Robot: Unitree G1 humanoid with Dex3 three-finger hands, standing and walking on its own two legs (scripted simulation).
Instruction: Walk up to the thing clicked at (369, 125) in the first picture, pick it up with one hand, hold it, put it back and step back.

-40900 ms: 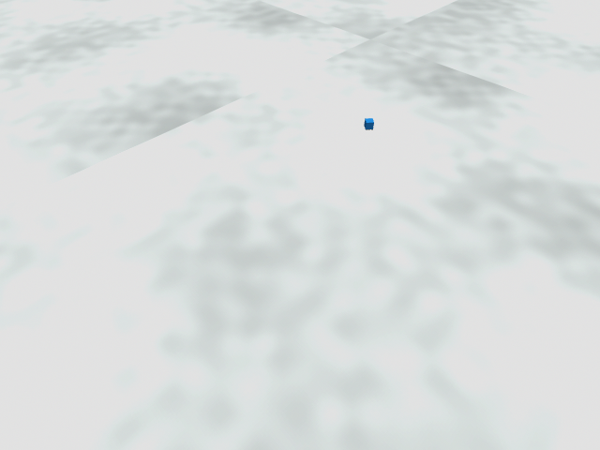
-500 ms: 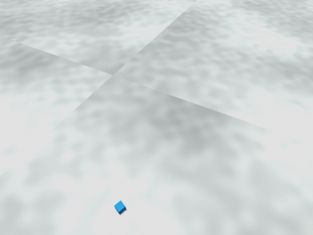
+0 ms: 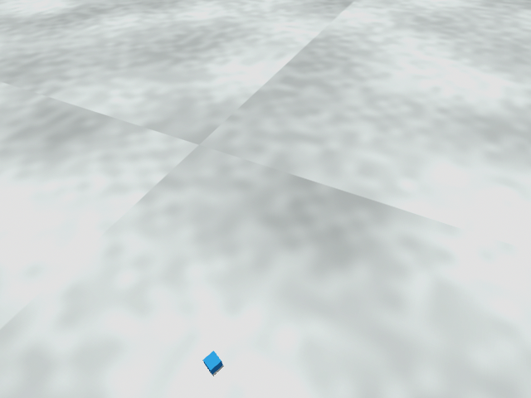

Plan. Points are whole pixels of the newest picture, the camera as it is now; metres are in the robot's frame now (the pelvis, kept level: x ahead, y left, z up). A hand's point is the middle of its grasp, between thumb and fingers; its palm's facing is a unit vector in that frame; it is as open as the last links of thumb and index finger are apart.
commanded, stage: stand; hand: left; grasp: from above
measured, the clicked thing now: (213, 362) +0.43 +0.23 -0.76
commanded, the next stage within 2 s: step back in 1.68 s
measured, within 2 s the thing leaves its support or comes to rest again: neither
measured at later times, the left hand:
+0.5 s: hand out of the picture +0.07 +0.22 -0.16, palm faces +0.00 -0.95 -0.32, open 7.4 cm
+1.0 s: hand out of the picture +0.08 +0.22 -0.16, palm faces -0.01 -0.94 -0.33, open 7.4 cm
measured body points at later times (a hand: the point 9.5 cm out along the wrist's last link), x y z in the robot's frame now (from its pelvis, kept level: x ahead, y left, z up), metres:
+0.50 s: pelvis +0.01 -0.02 +0.00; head +0.01 -0.02 +0.45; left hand +0.07 +0.27 -0.14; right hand +0.06 -0.30 -0.14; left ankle +0.02 +0.11 -0.74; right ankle +0.01 -0.15 -0.74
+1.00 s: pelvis +0.01 -0.02 +0.00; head +0.02 -0.02 +0.45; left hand +0.08 +0.27 -0.13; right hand +0.07 -0.31 -0.14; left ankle +0.02 +0.11 -0.74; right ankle +0.01 -0.15 -0.74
